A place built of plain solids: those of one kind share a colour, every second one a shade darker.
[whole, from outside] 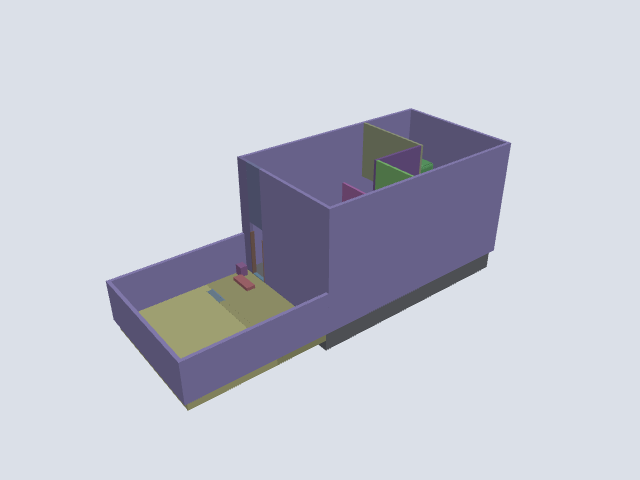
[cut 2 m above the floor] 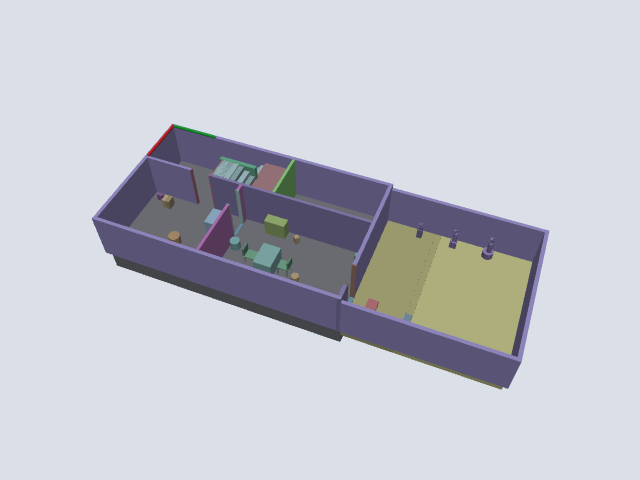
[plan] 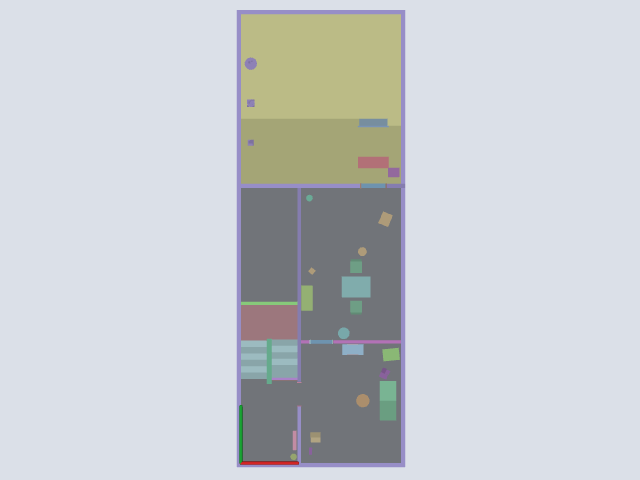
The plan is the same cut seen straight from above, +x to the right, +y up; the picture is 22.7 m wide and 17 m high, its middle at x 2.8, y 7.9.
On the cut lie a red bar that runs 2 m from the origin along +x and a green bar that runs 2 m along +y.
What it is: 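A terraced town house, two up and two down, 5.7 m between the party walls, 9.7 m deep; a hall 2.01 m wide; a stair of 14 risers of 195 mm on goings of 226 mm, 0.91 m wide, between walls, up a first flight to a half landing at the back, then back toward the front up a second flight beside it, a wall between them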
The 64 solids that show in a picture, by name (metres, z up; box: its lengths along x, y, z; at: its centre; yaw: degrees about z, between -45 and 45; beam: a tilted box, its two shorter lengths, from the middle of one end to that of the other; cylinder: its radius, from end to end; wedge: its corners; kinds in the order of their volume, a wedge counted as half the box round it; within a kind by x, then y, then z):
{
 "wall_1": {"box": [0.15, 10.04, 5.38], "at": [-0.07, 4.87, 2.64]},
 "wall_2": {"box": [0.15, 6.3, 1.85], "at": [-0.07, 12.89, 0.88]},
 "wall_3": {"box": [4.37, 0.15, 5.38], "at": [2.03, 9.82, 2.64]},
 "wall_4": {"box": [0.12, 2.0, 2.68], "at": [2.07, 1.0, 1.29]},
 "wall_5": {"box": [0.12, 6.87, 2.68], "at": [2.07, 6.31, 1.29]},
 "wall_6": {"box": [5.97, 0.15, 5.38], "at": [2.83, -0.07, 2.64]},
 "wall_7": {"box": [5.97, 0.15, 1.85], "at": [2.83, 15.97, 0.88]},
 "wall_8": {"box": [0.66, 0.15, 5.38], "at": [5.49, 9.82, 2.64]},
 "wall_9": {"box": [0.15, 10.04, 5.38], "at": [5.74, 4.87, 2.64]},
 "wall_10": {"box": [0.15, 6.3, 1.85], "at": [5.74, 12.89, 0.88]},
 "ground_1": {"box": [4.19, 0.25, 0.5], "at": [2.09, 12.07, -0.25]},
 "ground_2": {"box": [5.67, 2.06, 0.5], "at": [2.83, 10.91, -0.25]},
 "ground_3": {"box": [5.67, 3.7, 0.5], "at": [2.83, 14.04, -0.25]},
 "ground_4": {"box": [0.48, 0.25, 0.5], "at": [5.43, 12.07, -0.25]},
 "tread_1": {"box": [0.91, 0.7, 0.24], "at": [0.46, 3.33, 0.07]},
 "tread_2": {"box": [0.91, 0.7, 0.44], "at": [0.46, 3.56, 0.17]},
 "tread_3": {"box": [0.91, 0.7, 0.63], "at": [0.46, 3.78, 0.27]},
 "tread_4": {"box": [0.91, 0.7, 0.83], "at": [0.46, 4.01, 0.36]},
 "tread_5": {"box": [0.91, 0.7, 1.02], "at": [0.46, 4.23, 0.46]},
 "tread_6": {"box": [0.91, 0.7, 1.22], "at": [0.46, 4.46, 0.56]},
 "tread_7": {"box": [0.91, 0.31, 2.58], "at": [1.55, 3.09, 1.24]},
 "tread_8": {"box": [0.91, 0.53, 2.39], "at": [1.55, 3.21, 1.14]},
 "tread_9": {"box": [0.91, 0.7, 2.19], "at": [1.55, 3.35, 1.05]},
 "tread_10": {"box": [0.91, 0.7, 2.0], "at": [1.55, 3.58, 0.95]},
 "tread_11": {"box": [0.91, 0.7, 1.8], "at": [1.55, 3.8, 0.85]},
 "tread_12": {"box": [0.91, 0.7, 1.61], "at": [1.55, 4.03, 0.75]},
 "half_landing_1": {"box": [2.01, 1.26, 1.41], "at": [1.0, 4.97, 0.66]},
 "landing_end_wall_1": {"box": [2.01, 0.12, 5.38], "at": [1.0, 5.66, 2.64]},
 "upper_back_wall_1": {"box": [3.66, 0.12, 2.7], "at": [3.84, 3.06, 3.98]},
 "stair_spine_1": {"box": [0.18, 1.61, 3.78], "at": [1.0, 3.6, 1.84]},
 "kitchen_wall_1": {"box": [0.3, 0.12, 2.68], "at": [2.28, 4.29, 1.29]},
 "kitchen_wall_2": {"box": [2.4, 0.12, 2.68], "at": [4.47, 4.29, 1.29]},
 "upper_partition_1": {"box": [0.12, 2.6, 2.7], "at": [2.07, 4.42, 3.98]},
 "kitchen_table_1": {"box": [1.03, 0.75, 0.79], "at": [4.08, 6.24, 0.34]},
 "storage_fill_1": {"box": [0.75, 0.38, 1.93], "at": [3.97, 4.02, 0.97]},
 "back_wall_over_door_1": {"box": [0.96, 0.15, 2.74], "at": [4.69, 9.82, 3.96]},
 "slotfit_sofa_1": {"box": [0.58, 0.7, 0.46], "at": [5.21, 1.86, 0.18]},
 "slotfit_sofa_2": {"box": [0.58, 0.7, 0.46], "at": [5.21, 2.56, 0.18]},
 "bedstead_upper_1": {"box": [0.97, 0.57, 0.66], "at": [4.08, 0.78, 3.01]},
 "slotfit_kitchen_wall_table_1": {"box": [0.41, 0.89, 0.81], "at": [2.34, 5.84, 0.35]},
 "tread_head_1": {"box": [0.91, 0.08, 2.71], "at": [1.55, 2.98, 1.3]},
 "yard_feature_fill_1": {"box": [1.0, 0.25, 0.4], "at": [4.69, 12.07, -0.2]},
 "clutter_kitchen_1": {"box": [0.19, 0.19, 0.4], "at": [2.51, 6.8, 0.15], "yaw": -40.5},
 "clutter_kitchen_2": {"cylinder": 0.16, "from": [4.3, 7.49, -0.05], "to": [4.3, 7.49, 0.28]},
 "clutter_kitchen_3": {"box": [0.38, 0.45, 0.31], "at": [5.12, 8.64, 0.11], "yaw": -22.7},
 "yard_step_1": {"box": [1.09, 0.41, 0.2], "at": [4.69, 10.64, 0.05]},
 "box_cardboard_1": {"box": [0.59, 0.43, 0.35], "at": [5.32, 3.84, 0.13], "yaw": 5.9},
 "slotfit_low_table_1": {"cylinder": 0.24, "from": [4.32, 2.21, -0.05], "to": [4.32, 2.21, 0.4]},
 "own_bin_1": {"box": [0.41, 0.34, 0.52], "at": [5.41, 10.29, 0.21]},
 "own_plant_yard_1": {"cylinder": 0.21, "from": [0.35, 14.14, -0.05], "to": [0.35, 14.14, 0.3]},
 "own_plant_yard_2": {"box": [0.11, 0.21, 0.49], "at": [0.4, 11.34, 0.19]},
 "own_basket_passage_1": {"cylinder": 0.21, "from": [3.64, 4.6, -0.05], "to": [3.64, 4.6, 0.4]},
 "radiator_1": {"box": [0.14, 0.7, 0.6], "at": [1.9, 0.8, 0.42]},
 "side_chair_1": {"box": [0.38, 0.08, 0.38], "at": [4.08, 5.3, 0.65]},
 "side_chair_2": {"box": [0.42, 0.42, 0.04], "at": [4.08, 5.54, 0.43]},
 "side_chair_3": {"box": [0.42, 0.42, 0.04], "at": [4.08, 6.94, 0.43]},
 "side_chair_4": {"box": [0.38, 0.08, 0.38], "at": [4.08, 7.18, 0.65]},
 "doorframe_back_1": {"box": [0.044, 0.19, 2.15], "at": [4.24, 9.82, 1.02]},
 "doorframe_back_2": {"box": [0.044, 0.19, 2.15], "at": [5.14, 9.82, 1.02]},
 "threshold_1": {"box": [0.84, 0.13, 0.07], "at": [2.85, 4.29, -0.01]},
 "threshold_2": {"box": [0.94, 0.16, 0.08], "at": [4.69, 9.82, -0.01]},
 "slotfit_chair_1": {"box": [0.18, 0.18, 0.49], "at": [2.73, 1.0, 0.2]},
 "doorframe_kitchen_1": {"box": [0.04, 0.16, 2.15], "at": [2.45, 4.29, 1.02]},
 "doorframe_front_room_1": {"box": [0.16, 0.04, 2.15], "at": [2.07, 2.02, 1.02]}
}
